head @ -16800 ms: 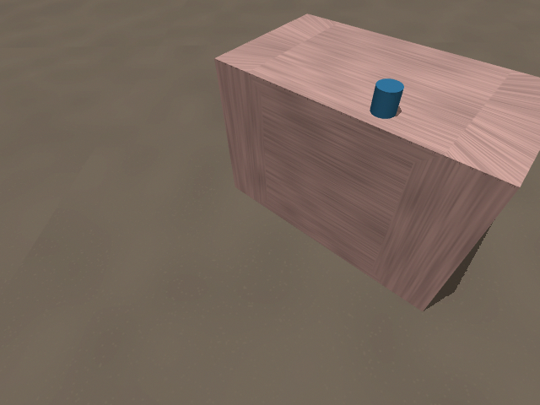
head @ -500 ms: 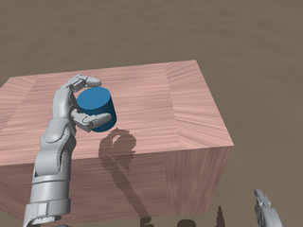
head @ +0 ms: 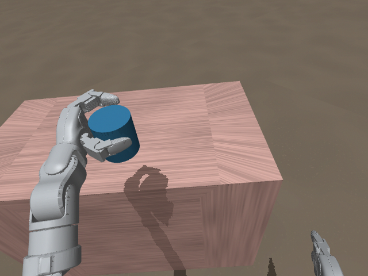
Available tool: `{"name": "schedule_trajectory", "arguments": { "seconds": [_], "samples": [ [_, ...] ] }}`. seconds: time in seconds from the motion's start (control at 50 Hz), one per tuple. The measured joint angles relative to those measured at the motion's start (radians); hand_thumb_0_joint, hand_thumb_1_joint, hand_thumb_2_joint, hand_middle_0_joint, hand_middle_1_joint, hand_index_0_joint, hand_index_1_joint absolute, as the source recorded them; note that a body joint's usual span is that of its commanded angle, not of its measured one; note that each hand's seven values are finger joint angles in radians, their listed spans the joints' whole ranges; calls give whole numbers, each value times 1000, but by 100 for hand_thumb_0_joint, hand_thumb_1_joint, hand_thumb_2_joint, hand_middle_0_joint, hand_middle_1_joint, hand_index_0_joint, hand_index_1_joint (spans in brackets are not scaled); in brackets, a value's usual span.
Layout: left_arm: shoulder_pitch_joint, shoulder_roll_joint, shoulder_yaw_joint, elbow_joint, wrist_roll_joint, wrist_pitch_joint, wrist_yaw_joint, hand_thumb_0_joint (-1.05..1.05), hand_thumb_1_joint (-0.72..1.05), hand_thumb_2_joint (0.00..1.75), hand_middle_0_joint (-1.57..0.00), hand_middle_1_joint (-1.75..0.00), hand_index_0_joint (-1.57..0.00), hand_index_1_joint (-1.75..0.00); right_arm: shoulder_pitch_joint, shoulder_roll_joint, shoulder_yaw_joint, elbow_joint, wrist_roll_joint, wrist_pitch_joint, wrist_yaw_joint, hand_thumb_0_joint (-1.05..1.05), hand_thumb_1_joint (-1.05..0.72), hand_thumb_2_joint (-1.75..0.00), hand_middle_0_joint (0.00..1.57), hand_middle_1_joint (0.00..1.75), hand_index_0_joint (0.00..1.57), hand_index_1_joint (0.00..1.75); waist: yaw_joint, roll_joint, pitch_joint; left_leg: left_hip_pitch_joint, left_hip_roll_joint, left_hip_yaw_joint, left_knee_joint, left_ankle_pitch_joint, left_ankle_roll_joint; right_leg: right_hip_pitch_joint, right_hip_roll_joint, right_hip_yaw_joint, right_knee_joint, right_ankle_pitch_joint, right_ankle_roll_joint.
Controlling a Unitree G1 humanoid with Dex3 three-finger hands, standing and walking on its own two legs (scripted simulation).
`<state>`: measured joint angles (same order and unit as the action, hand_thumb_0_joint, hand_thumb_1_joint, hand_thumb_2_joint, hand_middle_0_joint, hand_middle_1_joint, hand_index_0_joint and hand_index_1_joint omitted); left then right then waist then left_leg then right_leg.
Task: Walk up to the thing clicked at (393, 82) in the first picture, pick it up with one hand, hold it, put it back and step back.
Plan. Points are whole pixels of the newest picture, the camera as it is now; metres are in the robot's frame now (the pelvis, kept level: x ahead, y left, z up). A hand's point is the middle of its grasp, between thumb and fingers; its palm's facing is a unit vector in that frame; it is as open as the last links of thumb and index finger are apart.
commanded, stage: hold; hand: left
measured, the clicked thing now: (115, 134) +0.34 +0.15 +0.20
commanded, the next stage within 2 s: none
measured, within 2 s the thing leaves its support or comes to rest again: neither
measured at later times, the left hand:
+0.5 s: hand (102, 119) +0.34 +0.16 +0.24, palm faces +0.03 -1.00 -0.02, open 11.0 cm
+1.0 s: hand (101, 118) +0.33 +0.16 +0.24, palm faces +0.04 -1.00 +0.00, open 11.0 cm
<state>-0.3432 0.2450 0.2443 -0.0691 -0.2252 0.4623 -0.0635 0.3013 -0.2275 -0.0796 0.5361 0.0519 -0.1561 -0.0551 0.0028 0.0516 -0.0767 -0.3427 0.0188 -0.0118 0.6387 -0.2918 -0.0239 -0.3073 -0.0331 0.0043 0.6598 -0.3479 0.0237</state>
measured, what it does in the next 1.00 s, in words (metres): stands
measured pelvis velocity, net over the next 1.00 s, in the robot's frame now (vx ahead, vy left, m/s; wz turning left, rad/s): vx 0.01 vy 0.00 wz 0.00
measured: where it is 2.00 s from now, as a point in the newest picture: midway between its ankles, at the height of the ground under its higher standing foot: outside the picture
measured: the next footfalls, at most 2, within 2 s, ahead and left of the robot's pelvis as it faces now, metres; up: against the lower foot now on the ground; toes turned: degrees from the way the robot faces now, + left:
none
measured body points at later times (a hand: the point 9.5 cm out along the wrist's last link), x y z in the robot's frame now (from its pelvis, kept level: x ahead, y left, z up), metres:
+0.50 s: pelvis +0.01 +0.00 +0.00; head -0.03 -0.03 +0.45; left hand +0.33 +0.22 +0.24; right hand +0.18 -0.25 -0.07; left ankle +0.03 +0.14 -0.72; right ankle +0.00 -0.13 -0.72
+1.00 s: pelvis +0.01 +0.00 +0.00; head -0.03 -0.03 +0.45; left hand +0.33 +0.22 +0.25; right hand +0.17 -0.26 -0.07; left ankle +0.03 +0.14 -0.72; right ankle +0.00 -0.13 -0.72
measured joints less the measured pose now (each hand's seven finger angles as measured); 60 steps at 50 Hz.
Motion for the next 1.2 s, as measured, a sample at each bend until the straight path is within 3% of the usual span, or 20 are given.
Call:
{"name": "schedule_trajectory", "arguments": {
  "seconds": [0.58,0.8,1.2],
  "samples": [
    [0,19,35,-114,-29,134,-35,2,-61,102,-75,-113,-74,-115,-23,-7,-12,52,5,-45,9,-1,52,-6,5,5,5,5,14,17,-8,35,-3,-1,-29,2,3,40,-3,-3,-37,5,4],
    [-36,17,26,-125,-32,183,-27,2,-61,102,-75,-113,-74,-115,-34,-10,-12,79,6,-51,11,-1,52,-6,5,5,5,5,15,16,-8,35,-5,-3,-32,7,4,40,-5,-5,-40,9,4],
    [7,17,32,-196,-34,176,-12,2,-61,102,-75,-113,-74,-115,-44,-13,-22,112,3,-60,-3,-2,52,-6,5,5,5,5,19,17,-2,34,-3,-6,-28,3,2,41,-3,-8,-37,5,3]
  ]
}}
